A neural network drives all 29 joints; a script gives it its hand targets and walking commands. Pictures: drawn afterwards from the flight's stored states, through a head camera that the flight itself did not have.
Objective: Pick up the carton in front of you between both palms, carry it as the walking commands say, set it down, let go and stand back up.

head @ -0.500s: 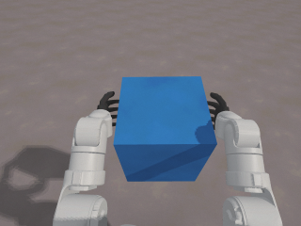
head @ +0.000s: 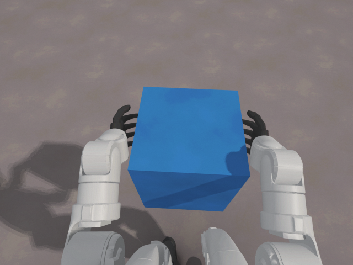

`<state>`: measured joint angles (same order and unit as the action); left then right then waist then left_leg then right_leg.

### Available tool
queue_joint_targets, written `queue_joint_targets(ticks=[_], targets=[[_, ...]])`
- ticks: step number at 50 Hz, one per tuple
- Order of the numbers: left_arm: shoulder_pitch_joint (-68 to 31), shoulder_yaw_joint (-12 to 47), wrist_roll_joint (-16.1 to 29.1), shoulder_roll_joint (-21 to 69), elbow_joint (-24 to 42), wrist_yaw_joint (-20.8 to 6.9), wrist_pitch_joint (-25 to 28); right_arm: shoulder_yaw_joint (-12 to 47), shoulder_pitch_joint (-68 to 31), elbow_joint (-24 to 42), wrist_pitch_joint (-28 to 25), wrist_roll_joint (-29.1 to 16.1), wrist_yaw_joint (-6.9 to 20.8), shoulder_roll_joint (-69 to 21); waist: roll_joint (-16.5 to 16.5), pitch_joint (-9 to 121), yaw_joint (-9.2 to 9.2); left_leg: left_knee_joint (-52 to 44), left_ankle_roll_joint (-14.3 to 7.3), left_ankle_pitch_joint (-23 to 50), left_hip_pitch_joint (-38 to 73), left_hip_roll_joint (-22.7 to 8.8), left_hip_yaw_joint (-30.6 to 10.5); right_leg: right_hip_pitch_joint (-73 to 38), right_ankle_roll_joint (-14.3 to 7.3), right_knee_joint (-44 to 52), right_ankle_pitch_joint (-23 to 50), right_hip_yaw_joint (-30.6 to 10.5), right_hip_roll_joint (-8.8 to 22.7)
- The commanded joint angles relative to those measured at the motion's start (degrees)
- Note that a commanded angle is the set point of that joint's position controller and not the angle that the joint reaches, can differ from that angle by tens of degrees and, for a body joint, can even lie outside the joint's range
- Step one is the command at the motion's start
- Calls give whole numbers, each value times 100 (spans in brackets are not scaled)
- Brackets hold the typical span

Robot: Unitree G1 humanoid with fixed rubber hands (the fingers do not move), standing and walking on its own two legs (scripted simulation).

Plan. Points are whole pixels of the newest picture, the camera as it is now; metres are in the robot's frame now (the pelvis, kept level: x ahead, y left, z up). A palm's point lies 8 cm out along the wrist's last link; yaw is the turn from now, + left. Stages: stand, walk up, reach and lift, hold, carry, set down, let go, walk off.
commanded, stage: carry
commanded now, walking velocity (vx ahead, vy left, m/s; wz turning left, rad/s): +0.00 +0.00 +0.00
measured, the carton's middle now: (186, 154) +0.35 -0.02 -0.03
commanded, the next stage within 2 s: none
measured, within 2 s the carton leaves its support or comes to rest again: neither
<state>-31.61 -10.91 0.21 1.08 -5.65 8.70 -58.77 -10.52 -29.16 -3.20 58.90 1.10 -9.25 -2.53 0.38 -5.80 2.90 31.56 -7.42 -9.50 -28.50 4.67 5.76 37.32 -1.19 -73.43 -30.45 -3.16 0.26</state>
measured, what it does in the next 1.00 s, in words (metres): walks ahead: right foot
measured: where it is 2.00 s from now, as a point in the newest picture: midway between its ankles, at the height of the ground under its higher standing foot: (180, 210)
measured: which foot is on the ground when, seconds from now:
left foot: down 0.00-1.00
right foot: up 0.00-0.14, down 0.16-1.00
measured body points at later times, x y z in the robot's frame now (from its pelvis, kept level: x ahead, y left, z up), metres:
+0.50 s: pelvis +0.15 -0.03 +0.01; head +0.14 -0.02 +0.46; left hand +0.49 +0.15 +0.12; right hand +0.51 -0.15 +0.12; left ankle +0.11 +0.08 -0.72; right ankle +0.14 -0.13 -0.72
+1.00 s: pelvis +0.11 -0.02 +0.01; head +0.09 -0.02 +0.46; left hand +0.46 +0.14 +0.13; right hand +0.47 -0.17 +0.12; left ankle +0.11 +0.08 -0.72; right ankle +0.14 -0.13 -0.72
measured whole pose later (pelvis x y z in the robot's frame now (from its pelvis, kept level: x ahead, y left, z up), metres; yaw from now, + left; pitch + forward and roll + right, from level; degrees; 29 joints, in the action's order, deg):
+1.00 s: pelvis +0.11 -0.02 +0.01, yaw +0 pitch +2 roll +0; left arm -37.2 -10.9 -2.3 -0.7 -13.7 7.3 -68.0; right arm -10.5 -37.1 -13.4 68.4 2.3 -8.0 0.1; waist 0.2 5.8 -0.2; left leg 32.9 -1.8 -17.3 -17.7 1.0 2.4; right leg 20.8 -1.4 -32.9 -14.2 0.2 -1.0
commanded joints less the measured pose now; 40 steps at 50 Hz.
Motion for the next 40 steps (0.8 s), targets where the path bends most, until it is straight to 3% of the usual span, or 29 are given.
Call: queue_joint_targets(ticks=[1, 2, 4, 6, 7, 8, 9, 10, 11, 12, 14, 17, 18, 19, 21, 23, 27, 30, 34, 40], targets=[[-3087, 3873, 1738, 5956, 1224, -1215, 253, 4604, -4088, 1441, -265, -2679, 1359, -6299, -580, 4308, 43, 137, -674, 5576, 3494, -1662, -1539, -531, 25, 1930, 649, 247, -43], [-2894, 3936, 1650, 5865, 1285, -1191, 300, 4674, -3894, 1414, -302, -2693, 1393, -6267, -899, 4390, 79, 302, -545, 5997, 3611, -1538, -1366, -599, 10, 2263, 1006, 375, -161], [-2548, 4028, 1476, 5676, 1367, -1170, 366, 4768, -3448, 1289, -361, -2659, 1482, -6201, -1124, 4492, 160, 571, -358, 6257, 3913, -1410, -1237, -639, 13, 2955, 1552, 586, -310], [-2337, 4084, 1374, 5581, 1321, -1218, 406, 4832, -3239, 1130, -411, -2579, 1563, -6100, -989, 4345, 103, 857, -255, 5733, 3708, -1298, -1079, -1041, -12, 3930, 2335, 673, -332], [-2312, 4115, 1354, 5542, 1287, -1266, 412, 4860, -3207, 1042, -431, -2520, 1594, -6054, -864, 4283, -24, 1028, -112, 5088, 3165, -1206, -934, -1788, -97, 4527, 3211, 683, -207], [-2291, 4127, 1338, 5514, 1245, -1322, 408, 4845, -3166, 959, -441, -2430, 1613, -5984, -538, 4210, -99, 1176, 97, 3596, 2169, -1114, -931, -2829, -366, 4584, 4739, 137, 278], [-2289, 4121, 1340, 5428, 1162, -1352, 422, 4857, -3204, 953, -412, -2413, 1628, -6011, 229, 4491, -184, 1438, 504, 1714, 952, -942, -903, -4172, -1035, 3504, 8061, -820, 1326], [-2262, 4182, 1399, 5486, 1112, -1373, 403, 4843, -3252, 953, -387, -2429, 1619, -5946, 847, 4473, -354, 1538, 719, -197, 383, -632, -760, -4684, -1398, 3489, 9345, -1073, 1669], [-2240, 4195, 1474, 5472, 1097, -1400, 363, 4797, -3305, 982, -358, -2392, 1601, -5890, 1204, 4309, -475, 1529, 761, -1862, -119, -395, -654, -4971, -1493, 3642, 9602, -1228, 1789], [-2288, 4251, 1545, 5473, 1084, -1427, 307, 4704, -3287, 878, -312, -2323, 1575, -5815, 1113, 4134, -461, 1394, 737, -2193, -249, -418, -675, -4988, -1396, 3744, 9321, -1188, 1778], [-2530, 4341, 1691, 5463, 1048, -1478, 187, 4447, -3088, 624, -203, -2122, 1511, -5662, 831, 3784, -396, 326, 720, -1504, 356, -455, -608, -4394, -962, 3765, 8542, -777, 1327], [-2922, 4393, 1944, 5436, 996, -1535, 7, 4047, -2804, 340, -32, -1866, 1442, -5441, 398, 3778, -365, -314, 664, 600, 1904, -632, -609, -3255, -568, 3766, 6757, -400, 921], [-3137, 4371, 2027, 5421, 1010, -1549, -66, 3947, -2876, 296, 10, -1790, 1419, -5355, -125, 3772, -373, 262, 504, 2404, 2342, -958, -762, -2704, -397, 3698, 5781, -144, 724], [-3306, 4345, 2087, 5427, 907, -1552, -137, 3818, -2939, 248, 74, -1736, 1395, -5264, -461, 3714, -350, 365, 397, 3587, 2599, -1145, -822, -2325, -312, 3652, 4736, -7, 557], [-3559, 4222, 2197, 5516, 645, -1541, -255, 3603, -3104, 134, 200, -1668, 1358, -5128, -608, 3552, -301, 326, 292, 4301, 2731, -1338, -909, -1988, -181, 3708, 3685, 71, 387], [-3661, 4015, 2218, 5602, 286, -1541, -370, 3470, -3317, 46, 317, -1638, 1335, -5071, -519, 3385, -324, 304, 306, 3989, 2507, -1311, -869, -2120, -174, 3779, 3878, 33, 448], [-3706, 3559, 2109, 5806, -337, -1553, -525, 3367, -3807, -155, 498, -1753, 1345, -5301, -15, 3257, -360, 268, 425, 2384, 2000, -1117, -798, -2554, -251, 3835, 4943, -111, 709], [-3792, 3294, 1980, 6000, -558, -1568, -568, 3404, -4212, -266, 553, -1928, 1397, -5663, 130, 3173, -377, 148, 432, 1824, 1816, -1131, -840, -2617, -243, 3899, 4438, -113, 703], [-4274, 3223, 2001, 6108, -319, -1534, -589, 3466, -4830, -131, 567, -2179, 1426, -5995, 62, 2995, -378, -108, 414, 963, 1580, -1129, -909, -2560, -248, 4122, 3385, -172, 645], [-4360, 3179, 1993, 6039, -127, -1437, -722, 3371, -4874, -171, 680, -2267, 1410, -6070, 5, 3140, -354, -170, 409, 784, 1634, -1095, -889, -2631, -281, 4207, 3342, -207, 640]])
